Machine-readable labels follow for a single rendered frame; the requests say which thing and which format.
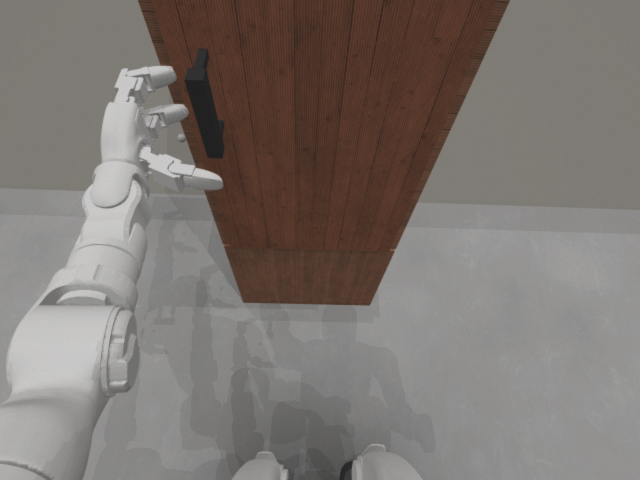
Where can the robot left shin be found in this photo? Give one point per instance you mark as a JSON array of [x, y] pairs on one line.
[[265, 455]]

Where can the handle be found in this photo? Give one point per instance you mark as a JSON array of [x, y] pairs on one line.
[[200, 94]]

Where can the left robot forearm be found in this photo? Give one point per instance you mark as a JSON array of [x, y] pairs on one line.
[[107, 259]]

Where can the left robot upper arm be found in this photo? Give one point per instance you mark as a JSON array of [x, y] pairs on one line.
[[68, 361]]

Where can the right robot thigh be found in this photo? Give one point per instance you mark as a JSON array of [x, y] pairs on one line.
[[383, 466]]

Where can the left robot hand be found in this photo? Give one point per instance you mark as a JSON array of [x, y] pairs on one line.
[[127, 128]]

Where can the cupboard door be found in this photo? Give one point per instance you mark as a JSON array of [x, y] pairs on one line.
[[331, 109]]

